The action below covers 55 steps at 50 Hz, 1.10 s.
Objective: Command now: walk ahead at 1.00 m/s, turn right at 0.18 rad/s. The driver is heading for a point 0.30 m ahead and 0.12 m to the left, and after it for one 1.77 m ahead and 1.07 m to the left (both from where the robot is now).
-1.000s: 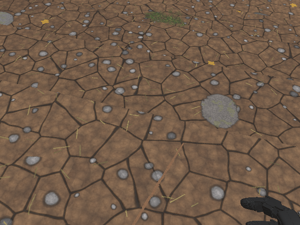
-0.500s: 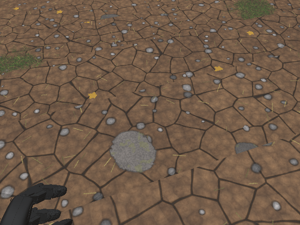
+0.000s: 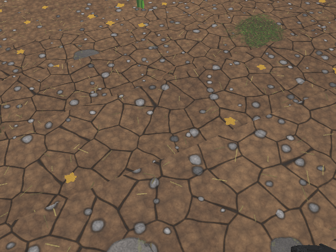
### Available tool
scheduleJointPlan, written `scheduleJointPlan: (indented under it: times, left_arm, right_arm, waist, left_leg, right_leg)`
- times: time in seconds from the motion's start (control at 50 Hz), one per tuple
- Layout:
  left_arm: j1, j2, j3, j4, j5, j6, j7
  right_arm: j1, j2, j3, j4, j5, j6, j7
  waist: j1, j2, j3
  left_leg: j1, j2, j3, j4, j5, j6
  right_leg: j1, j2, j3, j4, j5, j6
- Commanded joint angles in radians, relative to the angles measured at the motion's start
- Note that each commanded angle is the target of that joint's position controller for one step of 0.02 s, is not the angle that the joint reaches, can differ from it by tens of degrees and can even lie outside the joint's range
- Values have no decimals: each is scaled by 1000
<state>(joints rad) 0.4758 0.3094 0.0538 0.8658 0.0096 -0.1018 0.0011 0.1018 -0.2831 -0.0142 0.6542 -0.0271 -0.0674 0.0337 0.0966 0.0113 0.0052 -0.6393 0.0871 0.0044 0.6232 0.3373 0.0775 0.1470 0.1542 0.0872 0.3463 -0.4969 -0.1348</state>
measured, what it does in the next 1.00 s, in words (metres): goes down, turning left: left foot 0.17 m lower, then right foot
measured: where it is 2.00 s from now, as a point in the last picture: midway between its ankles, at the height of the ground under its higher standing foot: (60, 112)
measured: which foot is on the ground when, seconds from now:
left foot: up 0.00-0.12, down 0.14-0.50, up 0.52-0.86, down 0.88-1.00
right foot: down 0.00-0.12, up 0.14-0.48, down 0.50-0.88, up 0.90-1.00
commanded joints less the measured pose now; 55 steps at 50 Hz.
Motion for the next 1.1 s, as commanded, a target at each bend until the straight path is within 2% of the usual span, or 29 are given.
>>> scheduleJointPlan:
  times: [0.02, 0.08, 0.12, 0.14, 0.16, 0.18, 0.2, 0.22, 0.24, 0.28, 0.32, 0.36, 0.4, 0.46, 0.5, 0.52, 0.54, 0.58, 0.66, 0.78, 0.84, 0.86, 0.88, 0.9, 0.92, 0.96, 1.02, 1.06, 1.1]
  left_arm:
    - [-30, 111, 22, -18, 20, -10, 37]
    - [-69, 110, 5, -20, 43, 5, 68]
    - [-168, 96, 3, -39, 23, 15, 74]
    - [-235, 38, -2, -64, 37, 19, 65]
    - [-250, -57, -35, -148, 4, -6, 66]
    - [-253, -82, -67, -206, -13, -35, 64]
    - [-325, -66, -76, -221, 27, -41, 59]
    - [-279, -59, -88, -252, 33, -42, 50]
    - [-340, 1, -80, -231, 87, -32, 32]
    - [-478, -45, -101, -277, 106, 8, -12]
    - [-641, -61, -114, -361, 44, 8, -12]
    - [-568, -80, -122, -327, 32, 4, -30]
    - [-540, -37, -102, -312, 21, 28, -25]
    - [-465, 18, -67, -286, 2, 25, 12]
    - [-151, 93, -21, -222, 5, -3, 35]
    - [-10, 166, 5, -197, 49, -15, 30]
    - [-41, 221, 31, -188, 29, 2, 20]
    - [-186, 16, 1, -185, 40, 18, 15]
    - [-131, -63, -10, -50, 20, 9, 17]
    - [-243, 71, 24, -33, 4, -38, 20]
    - [-327, 160, 35, -93, -2, -44, 23]
    - [-387, 213, 48, -118, -26, -36, 18]
    - [-479, 222, 64, -121, -20, -13, 14]
    - [-471, 76, 21, -130, 15, 2, -7]
    - [-336, 28, 1, -211, 52, 0, 11]
    - [-199, 102, 13, -206, 67, 0, 12]
    - [-289, 106, 13, -185, 85, 52, 2]
    - [-432, 80, 5, -237, 39, 39, -19]
    - [-283, 2, -10, -174, 20, 34, -56]
  right_arm:
    - [-25, -98, -38, -43, -13, -22, -7]
    - [320, -135, -67, 99, -4, -11, -22]
    - [604, -134, -88, 213, -23, 1, -23]
    - [643, -153, -93, 260, -39, 14, -13]
    - [749, -149, -83, 270, -40, 28, 0]
    - [787, -117, -70, 291, -34, 26, 13]
    - [783, -94, -73, 296, -23, 26, 6]
    - [648, -235, -117, 277, -33, 20, -35]
    - [572, -178, -92, 259, -8, 1, -50]
    - [513, -117, -54, 296, 18, -10, -42]
    - [404, -82, -36, 262, -11, -32, -42]
    - [341, -46, -27, 231, 54, -48, -44]
    - [383, -159, -67, 240, 90, -49, -31]
    - [483, -162, -86, 269, 39, -9, -44]
    - [460, -153, -98, 269, 14, -4, -41]
    - [540, 45, -65, 232, 21, -14, -41]
    - [526, 6, -60, 144, 67, -9, -37]
    - [273, -69, -79, 132, 13, 13, -32]
    - [177, 48, -53, 49, -6, 71, 15]
    - [19, -41, -43, -39, -1, 78, 55]
    - [389, -134, -90, 76, 6, 95, 34]
    - [554, -191, -115, 126, -8, 107, 16]
    - [684, -253, -149, 172, 18, 115, 1]
    - [556, -233, -122, 149, 34, 102, -4]
    - [408, -235, -91, 113, 55, 89, -11]
    - [283, -227, -91, 53, 7, 57, -33]
    - [206, -249, -101, 62, -38, 6, -42]
    - [242, -185, -87, 109, 3, -24, -53]
    - [175, -153, -76, 121, 29, -13, -54]
  waist:
    - [-43, -38, 79]
    - [-159, -57, -29]
    - [-310, 120, -47]
    - [-309, 290, -8]
    - [-250, 449, -112]
    - [-233, 348, -255]
    - [-243, 116, -229]
    - [-160, 172, -236]
    - [-131, -102, -92]
    - [-55, -243, 142]
    - [-49, -158, 313]
    - [-52, -100, 209]
    - [-82, 52, 100]
    - [-96, 56, 25]
    - [52, 93, -166]
    - [-3, -172, -350]
    - [-26, -396, -486]
    - [-2, -112, -115]
    - [-104, -137, 40]
    - [-181, -104, 75]
    - [-374, -111, -142]
    - [-472, -91, -194]
    - [-582, 92, -217]
    - [-470, 302, 68]
    - [-229, 285, 95]
    - [-83, -23, 42]
    - [-51, -38, 95]
    - [-70, -65, 132]
    - [-17, -23, 24]
  left_leg:
    - [174, -2, -13, -195, 153, 19]
    - [311, 4, 2, -355, 205, 39]
    - [566, -29, 85, -529, 258, 68]
    - [823, 24, 19, -407, 145, 101]
    - [1257, 134, -140, 178, 581, 179]
    - [1427, 167, -317, 123, 556, 233]
    - [1351, 173, -413, -34, 211, 264]
    - [1230, 341, -784, -242, -391, 381]
    - [948, 339, -873, -330, -525, 367]
    - [372, 216, -700, -349, -662, 320]
    - [71, 86, -536, -462, -614, 242]
    - [-344, -81, -314, -606, -465, 143]
    - [8, -39, -341, -581, -258, 140]
    - [575, -38, -349, -215, 231, 79]
    - [434, -84, -321, 271, 52, 58]
    - [200, -150, -242, 641, -735, 57]
    - [-31, -186, -181, 875, -828, 37]
    - [-206, -80, -99, 856, -678, 48]
    - [-102, 25, -91, 731, -634, 35]
    - [311, -76, 129, 265, -211, 37]
    - [672, -159, 192, 477, -255, 124]
    - [866, -151, 143, 432, -363, 170]
    - [1118, -141, 85, 305, -379, 232]
    - [863, -102, -45, 79, -221, 291]
    - [828, -33, -279, 63, 93, 314]
    - [567, 124, -696, -174, -423, 379]
    - [264, 88, -610, -126, -474, 338]
    - [-1, -78, -467, -98, -777, 242]
    - [-135, -163, -300, 20, -822, 173]
  right_leg:
    - [-95, -193, 33, 135, 594, -21]
    - [89, -201, 15, 553, 808, -17]
    - [-49, -132, -74, 1098, 771, -10]
    - [-491, -15, -129, 1594, -32, -4]
    - [-1048, 41, -47, 1926, -393, 26]
    - [-1292, -34, 1, 1897, -316, 46]
    - [-1410, -87, -53, 1890, -224, 51]
    - [-1489, -132, 35, 1880, -177, 59]
    - [-1462, -197, 61, 1762, -105, 77]
    - [-1310, -233, 3, 1479, -209, 118]
    - [-1232, -263, -48, 1130, 151, 155]
    - [-380, -240, -86, 633, 817, 163]
    - [-320, -205, -62, 458, 836, 147]
    - [-407, -94, -102, 189, 519, 145]
    - [-7, -186, -53, 259, 324, 131]
    - [271, -532, 351, 292, 137, 54]
    - [321, -662, 915, -8, -123, -52]
    - [19, -538, 575, -23, -205, -33]
    - [-324, -459, 170, -75, 202, 37]
    - [-598, -313, -312, -184, 541, 98]
    - [-545, -360, -361, 304, 1368, 135]
    - [-636, -387, -322, 596, 1397, 139]
    - [-869, -271, -302, 1132, 881, 150]
    - [-1064, -125, -286, 1486, -31, 150]
    - [-1203, -169, -132, 1397, -33, 171]
    - [-1068, -221, 4, 1095, -15, 201]
    - [-875, -237, -30, 868, 151, 191]
    - [-648, -205, -43, 506, 702, 158]
    - [-241, -156, -90, 418, 990, 137]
